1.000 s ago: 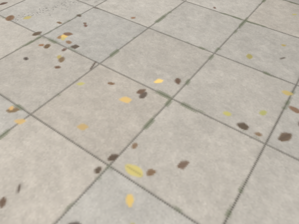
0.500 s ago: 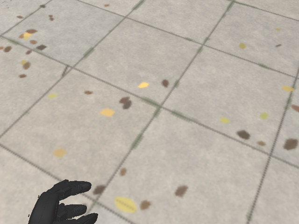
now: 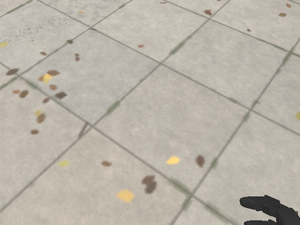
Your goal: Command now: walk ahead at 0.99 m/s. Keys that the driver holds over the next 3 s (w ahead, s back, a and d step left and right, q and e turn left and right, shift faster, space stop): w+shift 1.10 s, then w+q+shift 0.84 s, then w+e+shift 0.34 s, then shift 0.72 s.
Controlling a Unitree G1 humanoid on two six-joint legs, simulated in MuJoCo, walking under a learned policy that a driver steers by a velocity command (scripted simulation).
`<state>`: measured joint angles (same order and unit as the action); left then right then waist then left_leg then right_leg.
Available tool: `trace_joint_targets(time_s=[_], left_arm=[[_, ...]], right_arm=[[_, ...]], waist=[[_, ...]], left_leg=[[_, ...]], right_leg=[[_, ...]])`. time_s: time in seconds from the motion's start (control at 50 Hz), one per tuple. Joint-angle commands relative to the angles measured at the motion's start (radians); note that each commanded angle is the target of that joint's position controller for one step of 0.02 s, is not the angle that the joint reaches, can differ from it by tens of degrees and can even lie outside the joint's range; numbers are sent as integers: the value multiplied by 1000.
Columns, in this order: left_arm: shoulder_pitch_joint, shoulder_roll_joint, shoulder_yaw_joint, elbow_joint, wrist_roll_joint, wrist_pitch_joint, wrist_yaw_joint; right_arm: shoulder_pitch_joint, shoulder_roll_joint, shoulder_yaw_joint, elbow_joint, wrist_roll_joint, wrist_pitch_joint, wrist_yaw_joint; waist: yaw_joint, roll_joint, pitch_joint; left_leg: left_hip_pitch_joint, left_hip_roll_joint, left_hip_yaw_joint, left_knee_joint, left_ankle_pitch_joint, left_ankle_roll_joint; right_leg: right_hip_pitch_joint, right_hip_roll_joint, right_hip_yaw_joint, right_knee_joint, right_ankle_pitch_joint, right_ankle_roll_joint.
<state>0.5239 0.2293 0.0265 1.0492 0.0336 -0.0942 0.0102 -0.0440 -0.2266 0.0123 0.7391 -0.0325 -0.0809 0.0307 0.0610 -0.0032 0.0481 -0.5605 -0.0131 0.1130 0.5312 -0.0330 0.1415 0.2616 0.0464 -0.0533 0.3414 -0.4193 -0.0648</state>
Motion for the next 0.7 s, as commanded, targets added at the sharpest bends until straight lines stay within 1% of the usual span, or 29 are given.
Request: trace_joint_targets(time_s=[0.02, 0.04, 0.06, 0.08, 0.1, 0.12, 0.14, 0.16, 0.18, 0.22, 0.26, 0.28, 0.32, 0.34, 0.38, 0.4, 0.42, 0.44, 0.46, 0.48, 0.5, 0.52, 0.54, 0.56, 0.58, 0.6, 0.64, 0.68, 0.7], left_arm=[[62, 14, 2, -121, -47, -17, -16], [-15, 125, 19, -131, -48, -31, -7], [-158, 139, 22, -169, -47, -34, -3], [-195, 118, 14, -182, -37, -35, -7], [-228, 94, 10, -197, -20, -24, -15], [-204, 72, 3, -197, -2, -4, -27], [-204, 49, -2, -200, 7, 13, -38], [-227, 37, -7, -215, 11, 24, -47], [-281, 37, -11, -239, 16, 31, -54], [-427, 57, -18, -299, 16, 30, -60], [-526, 55, -30, -334, 8, 18, -70], [-567, 42, -39, -349, -1, 13, -78], [-613, 52, -40, -361, -13, 12, -77], [-622, 68, -37, -364, -13, 12, -71], [-592, 105, -24, -361, -4, 10, -57], [-532, 129, -13, -350, 0, 11, -48], [-389, 163, 3, -311, -1, 11, -36], [-178, 196, 23, -242, 0, 14, -20], [8, 258, 49, -198, 14, 19, -3], [3, 350, 78, -195, 46, 18, 0], [-27, 293, 79, -193, 10, 23, -19], [-129, 238, 70, -187, 6, 13, -22], [-159, 175, 59, -174, 5, 3, -26], [-179, 133, 48, -160, 10, -4, -24], [-180, 91, 32, -140, 7, -9, -19], [-171, 76, 26, -125, 0, -16, -16], [-144, 92, 27, -101, -22, -32, -15], [-120, 110, 28, -97, -25, -42, -22], [-106, 90, 23, -94, -31, -43, -28]], right_arm=[[577, -345, -124, 113, -27, 13, -37], [509, -283, -124, 106, -9, 16, -16], [423, -220, -111, 113, -6, 4, -15], [402, -152, -98, 134, -9, -5, -13], [386, -113, -86, 151, -11, -16, -16], [383, -83, -72, 169, -10, -21, -21], [393, -70, -66, 184, -1, -29, -22], [407, -77, -67, 195, 13, -38, -22], [421, -95, -69, 204, 20, -47, -19], [451, -106, -70, 209, 24, -56, -12], [463, -104, -67, 208, 32, -63, -7], [489, -122, -70, 213, 39, -69, -9], [534, -159, -75, 231, 45, -74, -13], [548, -168, -75, 239, 44, -71, -15], [560, -202, -77, 247, 31, -59, -23], [565, -226, -81, 252, 18, -47, -33], [554, -247, -86, 256, 4, -30, -45], [520, -259, -90, 252, -5, -13, -55], [511, -210, -81, 234, -13, -9, -55], [641, -19, -42, 191, 31, -19, -25], [576, -128, -61, 176, 48, -38, -29], [432, -143, -64, 133, 50, -42, -37], [372, -133, -57, 120, 37, -45, -35], [351, -111, -53, 115, 24, -36, -28], [372, -88, -47, 105, 7, -20, -15], [372, -63, -41, 103, -3, -3, -4], [287, -48, -31, 61, -16, 15, 12], [148, -61, -22, 0, -18, 15, 21], [101, -67, -20, -7, -11, 16, 24]], waist=[[-171, 331, -452], [-196, 163, -427], [-174, 68, -230], [-137, -34, -129], [-98, -40, -77], [-53, -21, -50], [-33, 3, -25], [-21, 17, 8], [-20, 32, 48], [-41, 22, 107], [-58, 4, 128], [-73, 12, 126], [-89, 20, 128], [-92, 18, 116], [-70, 60, 41], [-34, 100, -20], [38, 133, -98], [140, 132, -194], [200, 101, -294], [50, -238, -408], [82, -178, -448], [48, -97, -233], [28, 14, -145], [-13, 41, -89], [-63, 21, -69], [-84, -6, -45], [-97, -27, 35], [-80, -23, 94], [-65, -1, 96]], left_leg=[[1058, 412, -789, -104, -575, 205], [1030, 388, -939, -249, -606, 211], [869, 352, -736, -256, -483, 176], [692, 321, -615, -284, -365, 149], [565, 271, -521, -303, -321, 115], [459, 238, -454, -330, -320, 90], [401, 217, -408, -363, -323, 79], [369, 203, -372, -398, -327, 75], [337, 200, -343, -432, -298, 81], [311, 155, -250, -490, -168, 79], [276, 96, -150, -511, 5, 55], [265, 104, -137, -551, 78, 47], [375, 143, -122, -595, 247, 37], [476, 150, -102, -577, 357, 26], [652, 171, -75, -446, 748, 4], [707, 190, -70, -322, 927, -7], [712, 204, -66, -133, 1014, -15], [656, 196, -51, 132, 962, -22], [456, 156, -56, 466, 689, -17], [22, -32, -91, 905, -302, -55], [-121, -54, -221, 1009, -397, -28], [-202, 24, -213, 967, -276, -19], [-173, 56, -205, 899, -233, -20], [-127, 82, -213, 847, -225, -23], [-69, 98, -216, 805, -220, -33], [-47, 114, -213, 767, -233, -47], [-120, 152, -185, 677, -228, -75], [-159, 163, -118, 516, -109, -92], [-139, 143, -70, 442, -29, -90]], right_leg=[[-812, 45, 52, 1177, 52, -9], [-966, 15, 167, 1239, 38, -49], [-1023, -55, 154, 1187, 134, -58], [-984, -92, 147, 1105, 163, -62], [-937, -124, 164, 1037, 170, -60], [-881, -134, 161, 1003, 172, -48], [-866, -148, 158, 964, 166, -36], [-895, -166, 145, 927, 171, -23], [-938, -185, 126, 879, 195, -9], [-989, -198, 62, 713, 315, 10], [-896, -177, 4, 473, 479, 12], [-813, -158, -31, 367, 556, 2], [-762, -127, -52, 268, 650, -19], [-773, -112, -61, 226, 652, -32], [-729, -39, -93, 199, 547, -58], [-661, 0, -95, 205, 457, -72], [-520, 26, -77, 216, 372, -88], [-321, 26, -64, 189, 314, -106], [-76, -113, 81, 249, 112, -131], [211, -426, 641, 142, -153, -262], [221, -425, 915, -42, -203, -276], [66, -380, 701, -59, -69, -237], [-91, -346, 569, -72, 76, -218], [-217, -300, 469, -92, 137, -188], [-324, -268, 406, -121, 143, -168], [-388, -251, 366, -154, 144, -164], [-448, -230, 297, -225, 154, -163], [-490, -185, 201, -287, 283, -158], [-485, -119, 123, -291, 386, -130]])
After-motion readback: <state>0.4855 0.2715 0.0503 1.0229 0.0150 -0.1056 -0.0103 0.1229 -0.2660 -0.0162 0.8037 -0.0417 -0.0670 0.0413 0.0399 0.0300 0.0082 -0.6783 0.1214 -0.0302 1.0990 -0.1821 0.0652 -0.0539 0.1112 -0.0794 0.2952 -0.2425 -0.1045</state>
